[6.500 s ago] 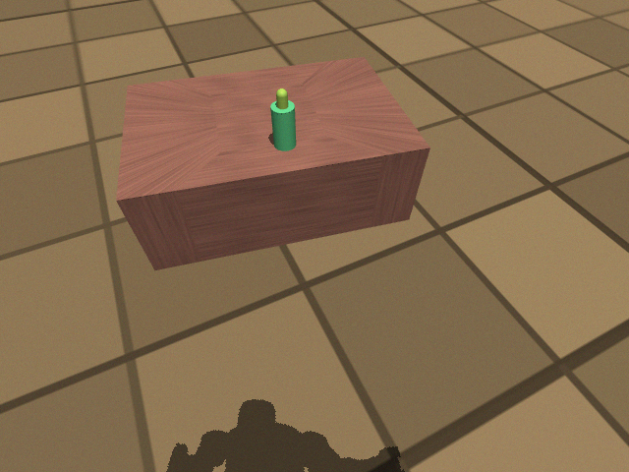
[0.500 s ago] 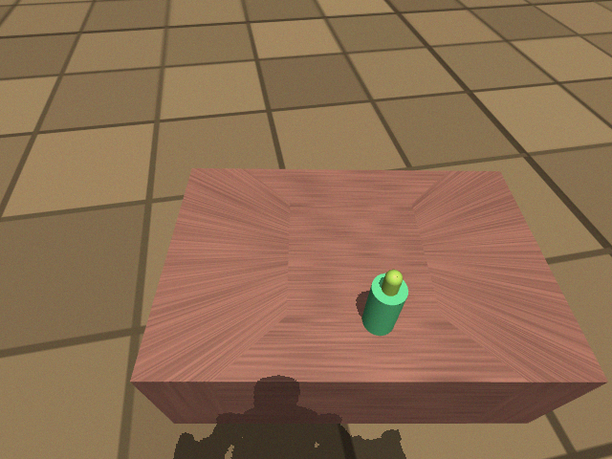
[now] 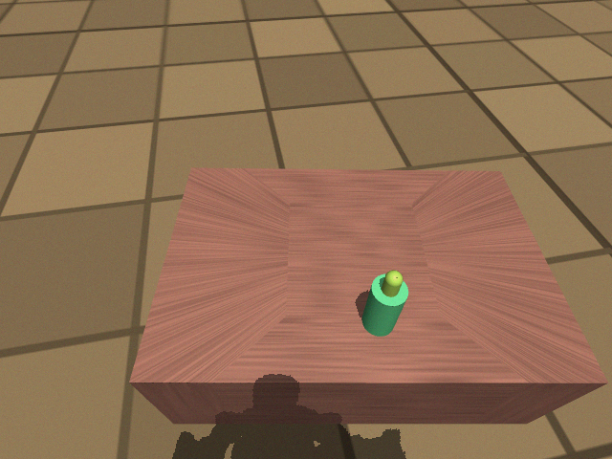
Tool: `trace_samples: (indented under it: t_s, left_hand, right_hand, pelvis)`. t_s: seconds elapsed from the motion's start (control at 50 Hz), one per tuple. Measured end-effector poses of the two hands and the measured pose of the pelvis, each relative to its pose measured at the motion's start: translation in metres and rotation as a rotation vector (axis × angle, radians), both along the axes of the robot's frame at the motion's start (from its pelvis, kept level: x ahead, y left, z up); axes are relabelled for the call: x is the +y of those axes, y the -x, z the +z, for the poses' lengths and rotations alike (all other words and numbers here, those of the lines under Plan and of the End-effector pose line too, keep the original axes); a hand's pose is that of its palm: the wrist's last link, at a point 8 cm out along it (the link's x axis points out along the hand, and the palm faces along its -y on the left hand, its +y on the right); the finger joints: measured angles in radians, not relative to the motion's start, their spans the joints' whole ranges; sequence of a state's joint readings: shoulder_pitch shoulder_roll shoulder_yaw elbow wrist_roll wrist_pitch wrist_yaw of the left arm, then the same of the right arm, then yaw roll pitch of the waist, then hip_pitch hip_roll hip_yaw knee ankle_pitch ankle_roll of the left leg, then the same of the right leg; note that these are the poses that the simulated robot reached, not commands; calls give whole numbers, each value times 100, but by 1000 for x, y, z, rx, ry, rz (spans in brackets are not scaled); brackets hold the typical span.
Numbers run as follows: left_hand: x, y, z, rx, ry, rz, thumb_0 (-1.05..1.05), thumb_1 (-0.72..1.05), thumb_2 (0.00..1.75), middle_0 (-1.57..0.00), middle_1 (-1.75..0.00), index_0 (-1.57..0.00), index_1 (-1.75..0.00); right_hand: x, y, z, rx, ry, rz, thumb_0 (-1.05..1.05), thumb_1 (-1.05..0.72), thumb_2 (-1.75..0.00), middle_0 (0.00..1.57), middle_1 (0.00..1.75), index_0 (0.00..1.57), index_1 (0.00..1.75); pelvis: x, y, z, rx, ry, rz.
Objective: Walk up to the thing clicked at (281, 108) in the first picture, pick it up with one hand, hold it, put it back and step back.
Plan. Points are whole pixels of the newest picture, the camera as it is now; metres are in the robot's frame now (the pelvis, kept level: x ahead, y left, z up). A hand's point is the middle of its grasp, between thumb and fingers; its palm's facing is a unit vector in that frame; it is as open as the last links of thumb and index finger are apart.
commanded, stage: stand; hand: right
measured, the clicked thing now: (385, 300) +0.48 -0.17 -0.28
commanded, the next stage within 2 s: go down in 0.02 s
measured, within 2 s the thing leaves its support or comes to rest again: neither
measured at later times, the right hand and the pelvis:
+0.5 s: hand out of the picture +0.15 -0.26 -0.15, palm faces +0.00 +0.94 -0.34, open 14.4 cm; pelvis -0.01 -0.02 -0.01, yaw +0 degrees
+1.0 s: hand out of the picture +0.15 -0.27 -0.14, palm faces +0.03 +0.95 -0.32, open 17.7 cm; pelvis +0.00 -0.04 -0.04, yaw -1 degrees
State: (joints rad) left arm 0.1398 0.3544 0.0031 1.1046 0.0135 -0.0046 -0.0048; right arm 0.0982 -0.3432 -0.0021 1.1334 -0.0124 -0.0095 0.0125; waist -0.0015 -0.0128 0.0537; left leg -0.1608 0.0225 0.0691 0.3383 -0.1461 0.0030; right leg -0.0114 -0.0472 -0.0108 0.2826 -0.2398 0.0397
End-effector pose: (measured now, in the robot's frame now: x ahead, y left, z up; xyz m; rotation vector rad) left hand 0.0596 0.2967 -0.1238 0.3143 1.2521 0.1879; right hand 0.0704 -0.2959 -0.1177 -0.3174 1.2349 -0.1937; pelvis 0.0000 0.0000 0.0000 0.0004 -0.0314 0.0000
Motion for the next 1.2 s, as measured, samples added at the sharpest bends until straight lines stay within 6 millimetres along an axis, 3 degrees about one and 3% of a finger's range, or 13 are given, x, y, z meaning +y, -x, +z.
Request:
trace_samples:
  t_s: [0.14, 0.24, 0.32, 0.4, 0.58, 0.72, 0.96, 1.2]
  left_hand:
    - [0, -1, 0, -2, -2, 0, 1, 90, 90, -20, -29, -20, -30]
    - [-11, -11, 1, -120, 7, 14, 1, 92, 92, -20, -29, -20, -30]
    - [-26, -14, 2, -173, 25, 28, 1, 94, 92, -21, -29, -20, -31]
    - [-41, -14, 4, -217, 43, 37, 1, 94, 91, -21, -30, -21, -31]
    - [-65, -37, 7, -320, 59, 16, 1, 92, 89, -21, -30, -21, -30]
    - [-76, -61, 8, -388, 43, -28, 1, 92, 89, -21, -30, -21, -30]
    - [-91, -85, 10, -489, 47, -61, 1, 91, 89, -20, -29, -20, -30]
    - [-94, -87, 5, -544, 43, -82, 1, 91, 89, -20, -29, -20, -30]
  right_hand:
    - [0, -1, 0, -1, -1, 2, 1, -90, -90, 20, 29, 20, 30]
    - [4, -32, -1, -109, -16, -22, 1, -80, -80, 15, 21, 14, 21]
    - [0, -58, -2, -145, -17, -11, 1, -60, -60, 12, 13, 10, 13]
    - [-6, -68, 3, -141, -9, 7, 1, -36, -38, 11, 7, 9, 8]
    - [-11, -62, 4, -97, -16, 1, 0, 18, -12, 8, 4, 6, 4]
    - [-15, -61, 3, -124, -17, -12, 0, 44, -5, 6, 4, 5, 5]
    - [-19, -66, 10, -163, -24, -1, 0, 58, -2, 6, 5, 5, 5]
    - [-20, -54, 12, -172, -15, -10, 0, 59, -2, 6, 5, 5, 5]
  pelvis:
    - [0, -1, 0, -1, 0, 0]
    - [-2, 10, -5, 51, 0, -11]
    - [-3, 15, -9, 93, 0, -4]
    - [-8, 14, -10, 102, -5, 3]
    - [-23, 10, -15, 120, -15, 5]
    - [-30, 4, -22, 139, -27, -7]
    - [-37, -2, -34, 159, -47, -19]
    - [-35, 3, -46, 185, -54, -29]
